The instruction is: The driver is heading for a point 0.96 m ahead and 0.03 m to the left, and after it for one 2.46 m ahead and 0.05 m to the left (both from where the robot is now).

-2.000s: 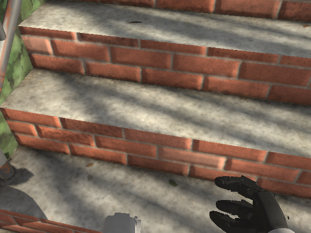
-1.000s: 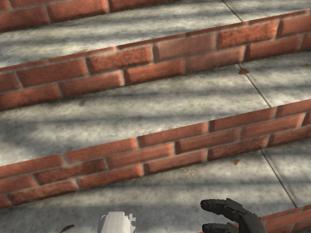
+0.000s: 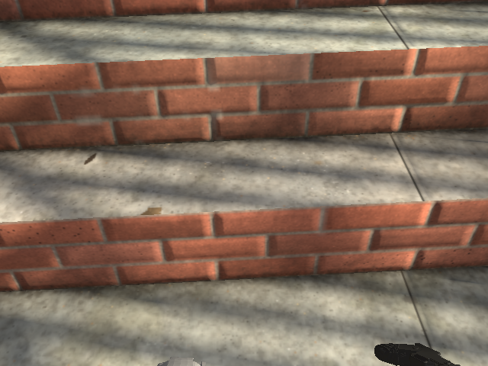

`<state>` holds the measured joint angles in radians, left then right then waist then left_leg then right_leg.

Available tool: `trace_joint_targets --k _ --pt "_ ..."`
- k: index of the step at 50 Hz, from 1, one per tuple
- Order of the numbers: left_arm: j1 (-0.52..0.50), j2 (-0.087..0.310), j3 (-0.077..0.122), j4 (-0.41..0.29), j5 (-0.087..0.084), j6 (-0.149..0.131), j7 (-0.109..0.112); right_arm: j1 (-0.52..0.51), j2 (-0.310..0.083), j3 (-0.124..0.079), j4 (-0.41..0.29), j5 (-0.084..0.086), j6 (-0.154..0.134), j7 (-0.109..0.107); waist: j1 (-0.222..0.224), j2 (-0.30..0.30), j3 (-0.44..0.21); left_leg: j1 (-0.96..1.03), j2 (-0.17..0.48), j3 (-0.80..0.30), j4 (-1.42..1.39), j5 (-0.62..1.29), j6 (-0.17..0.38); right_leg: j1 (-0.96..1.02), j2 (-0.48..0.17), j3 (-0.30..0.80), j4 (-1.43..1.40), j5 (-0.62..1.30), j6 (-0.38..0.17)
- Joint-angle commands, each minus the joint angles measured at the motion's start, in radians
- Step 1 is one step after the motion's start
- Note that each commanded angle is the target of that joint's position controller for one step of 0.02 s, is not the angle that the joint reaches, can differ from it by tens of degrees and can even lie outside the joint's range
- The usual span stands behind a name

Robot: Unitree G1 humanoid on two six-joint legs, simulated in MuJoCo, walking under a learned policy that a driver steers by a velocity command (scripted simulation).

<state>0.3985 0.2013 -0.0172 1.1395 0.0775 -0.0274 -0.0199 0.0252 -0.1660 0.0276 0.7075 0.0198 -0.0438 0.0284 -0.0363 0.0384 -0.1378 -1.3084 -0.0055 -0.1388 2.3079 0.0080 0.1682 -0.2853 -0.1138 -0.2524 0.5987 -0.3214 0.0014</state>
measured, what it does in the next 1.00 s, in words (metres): climbs: left foot 0.21 m higher, then right foot 0.17 m higher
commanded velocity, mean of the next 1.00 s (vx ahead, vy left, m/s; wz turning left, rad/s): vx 0.50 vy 0.00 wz -0.04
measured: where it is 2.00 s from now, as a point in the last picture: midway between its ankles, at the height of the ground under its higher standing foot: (263, 175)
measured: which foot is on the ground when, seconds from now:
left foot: up 0.00-0.22, down 0.24-0.88, up 0.90-1.00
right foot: down 0.00-0.28, up 0.30-0.84, down 0.86-1.00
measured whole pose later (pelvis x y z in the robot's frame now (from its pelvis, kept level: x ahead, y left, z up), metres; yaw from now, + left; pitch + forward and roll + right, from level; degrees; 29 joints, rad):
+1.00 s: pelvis +0.46 +0.12 +0.32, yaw -5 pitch +3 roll -3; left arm 0.20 0.23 -0.02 0.95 0.05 -0.01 -0.04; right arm 0.30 -0.21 0.04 0.94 -0.04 -0.12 0.05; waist -0.02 -0.02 -0.19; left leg -0.71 -0.02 -0.11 1.98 -0.12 0.13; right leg -0.52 0.16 -0.11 0.92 -0.47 -0.15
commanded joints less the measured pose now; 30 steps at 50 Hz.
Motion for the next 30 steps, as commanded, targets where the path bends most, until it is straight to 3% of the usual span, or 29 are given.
trace_joint_targets --k 1,2,3,4,5,6,7,8,9,10,11,12,13,14,15,16,17,18,19,20,21,22,24,25,27,29,30 --pt "-0.161 -0.041 -0.039 -0.104 -0.002 -0.028 -0.008 0.095 0.123 0.069 -0.010 -0.001 0.026 -0.019 -0.084 -0.076 0.184 -0.126 0.019 0.010 0.081 0.046 -0.042 -0.137 -0.186 0.081 -0.330 0.163 -0.083" --pt "-0.143 -0.016 -0.037 -0.109 -0.005 -0.031 -0.004 0.063 0.092 0.064 -0.021 -0.006 0.023 -0.021 -0.068 -0.074 0.167 -0.128 0.031 0.023 0.012 0.075 -0.060 -0.101 -0.185 0.062 -0.337 0.159 -0.088" --pt "-0.068 0.020 -0.027 -0.099 -0.027 -0.028 0.004 -0.047 0.087 0.074 -0.071 -0.007 0.019 -0.023 -0.029 -0.098 0.162 -0.174 0.048 0.082 -0.091 0.021 -0.075 -0.055 -0.192 0.061 -0.404 0.088 -0.098" --pt "-0.012 0.052 -0.017 -0.089 -0.042 -0.022 0.015 -0.152 0.078 0.077 -0.122 0.004 0.027 -0.026 0.011 -0.142 0.172 -0.190 0.073 0.125 -0.166 -0.026 -0.085 0.004 -0.199 0.066 -0.449 0.055 -0.094" --pt "0.054 0.066 -0.010 -0.084 -0.038 -0.021 0.030 -0.203 0.065 0.076 -0.143 0.005 0.031 -0.023 0.049 -0.143 0.162 -0.226 0.094 0.143 -0.199 -0.048 -0.096 0.091 -0.215 0.088 -0.468 0.036 -0.101" --pt "0.083 0.105 0.006 -0.088 -0.037 -0.020 0.043 -0.256 0.064 0.085 -0.164 -0.001 0.033 -0.011 0.073 -0.139 0.157 -0.162 0.122 0.235 -0.339 -0.095 -0.103 0.107 -0.227 0.065 -0.552 0.044 -0.124" --pt "0.120 0.150 0.032 -0.071 -0.058 -0.012 0.063 -0.339 0.102 0.105 -0.203 0.000 0.036 0.004 0.090 -0.195 0.151 -0.091 0.190 0.214 -0.467 -0.252 -0.078 0.150 -0.268 0.076 -0.657 0.143 -0.136" --pt "0.133 0.136 0.030 -0.053 -0.073 -0.004 0.073 -0.375 0.087 0.115 -0.221 0.012 0.035 0.019 0.085 -0.181 0.160 0.017 0.195 0.255 -0.641 -0.321 -0.055 0.181 -0.247 0.021 -0.695 0.251 -0.141" --pt "0.092 0.116 0.018 -0.050 -0.079 -0.003 0.066 -0.339 0.085 0.115 -0.195 0.014 0.035 0.036 0.050 -0.116 0.096 0.350 0.124 0.400 -0.827 -0.354 -0.007 0.077 -0.198 -0.089 -0.673 0.570 -0.151" --pt "0.193 0.145 0.017 -0.008 -0.094 -0.016 0.054 -0.324 0.099 0.108 -0.202 -0.011 0.022 0.043 0.043 -0.184 0.012 0.524 0.024 0.451 -0.818 -0.488 0.021 0.153 -0.199 -0.088 -0.528 1.287 -0.189" --pt "0.196 0.191 0.024 -0.006 -0.080 -0.027 0.051 -0.158 0.038 0.075 -0.157 -0.024 0.021 0.045 -0.031 -0.331 -0.064 0.574 -0.035 0.441 -0.869 -0.595 0.052 0.321 -0.241 -0.064 -0.374 1.827 -0.201" --pt "0.126 0.225 0.031 -0.035 -0.077 -0.032 0.047 0.033 -0.060 0.032 -0.118 -0.046 0.020 0.048 -0.130 -0.384 -0.177 0.697 -0.063 0.315 -1.045 -0.653 0.088 0.437 -0.241 -0.025 -0.163 2.019 -0.183" --pt "0.049 0.241 0.041 -0.105 -0.063 -0.061 0.035 0.242 -0.176 -0.016 -0.066 -0.059 0.027 0.043 -0.195 -0.253 -0.310 1.029 0.049 -0.032 -1.189 -0.411 0.144 0.202 -0.215 0.046 0.098 1.895 -0.146" --pt "0.017 0.180 0.042 -0.151 -0.083 -0.090 -0.003 0.395 -0.295 -0.063 0.008 -0.061 0.061 0.005 -0.191 0.052 -0.388 1.250 0.211 -0.596 -1.701 -0.779 0.206 -0.106 -0.077 0.121 0.399 1.193 -0.118" --pt "-0.073 0.105 0.053 -0.145 -0.082 -0.089 -0.034 0.395 -0.350 -0.090 0.067 -0.051 0.076 -0.015 -0.150 0.180 -0.388 1.297 0.309 -0.968 -2.081 -1.049 0.175 -0.366 0.115 0.273 0.940 0.332 -0.064" --pt "-0.184 -0.001 0.052 -0.215 -0.084 -0.086 -0.058 0.331 -0.261 -0.052 0.103 -0.068 0.069 -0.016 -0.072 0.120 -0.283 1.146 0.346 -0.916 -2.088 -0.971 0.005 -0.515 0.106 0.465 1.348 0.301 -0.086" --pt "-0.331 -0.077 0.028 -0.327 -0.088 -0.081 -0.060 0.260 -0.128 -0.016 0.142 -0.073 0.062 0.002 -0.024 0.106 -0.107 0.954 0.331 -0.720 -1.991 -0.927 -0.042 -0.641 0.097 0.455 1.519 0.304 -0.117" --pt "-0.403 -0.092 0.012 -0.394 -0.068 -0.085 -0.044 0.236 -0.049 -0.004 0.202 -0.068 0.040 0.018 0.018 0.011 0.033 0.841 0.286 -0.511 -1.912 -0.842 -0.107 -0.743 0.090 0.458 1.583 0.347 -0.167" --pt "-0.356 -0.124 -0.013 -0.407 -0.059 -0.092 -0.038 0.233 0.034 0.013 0.275 -0.067 0.019 0.034 0.069 -0.036 0.088 0.800 0.233 -0.353 -1.852 -0.725 -0.138 -0.811 0.100 0.485 1.616 0.386 -0.201" --pt "-0.261 -0.162 -0.034 -0.381 -0.068 -0.091 -0.032 0.214 0.079 0.020 0.307 -0.072 0.009 0.042 0.121 -0.047 0.105 0.796 0.198 -0.202 -1.810 -0.614 -0.172 -0.849 0.116 0.536 1.605 0.432 -0.227" --pt "-0.211 -0.168 -0.051 -0.373 -0.073 -0.087 -0.030 0.216 0.090 0.024 0.316 -0.072 -0.002 0.044 0.138 -0.006 0.112 0.824 0.194 -0.103 -1.831 -0.482 -0.192 -0.907 0.125 0.534 1.562 0.474 -0.228" --pt "-0.185 -0.166 -0.058 -0.356 -0.085 -0.073 -0.020 0.205 0.103 0.031 0.322 -0.085 -0.004 0.040 0.151 0.004 0.126 0.834 0.198 -0.015 -1.831 -0.365 -0.211 -0.967 0.137 0.539 1.574 0.507 -0.220" --pt "-0.196 -0.146 -0.067 -0.353 -0.095 -0.050 -0.004 0.146 0.078 0.041 0.315 -0.108 -0.006 0.033 0.178 0.034 0.129 0.728 0.180 0.175 -1.877 -0.245 -0.246 -0.975 0.163 0.457 1.528 0.582 -0.181" --pt "-0.191 -0.146 -0.066 -0.333 -0.094 -0.037 0.006 0.167 0.069 0.049 0.329 -0.113 -0.011 0.032 0.176 0.034 0.108 0.726 0.180 0.200 -1.880 -0.210 -0.241 -0.998 0.183 0.417 1.619 0.646 -0.164" --pt "-0.239 -0.156 -0.075 -0.338 -0.085 -0.022 0.020 0.234 0.041 0.059 0.363 -0.102 -0.019 0.030 0.151 0.053 0.128 0.745 0.193 0.223 -1.919 -0.187 -0.261 -1.100 0.188 0.377 1.686 0.661 -0.153" --pt "-0.392 -0.156 -0.089 -0.385 -0.090 -0.029 0.032 0.346 0.017 0.053 0.399 -0.076 -0.014 0.019 0.077 0.071 0.168 0.771 0.191 0.247 -1.994 -0.147 -0.271 -1.151 0.184 0.322 1.558 0.593 -0.137" --pt "-0.468 -0.148 -0.093 -0.409 -0.094 -0.027 0.030 0.403 0.002 0.051 0.417 -0.072 -0.015 0.007 0.037 0.071 0.156 0.828 0.194 0.244 -2.029 -0.123 -0.265 -1.168 0.182 0.276 1.518 0.573 -0.126"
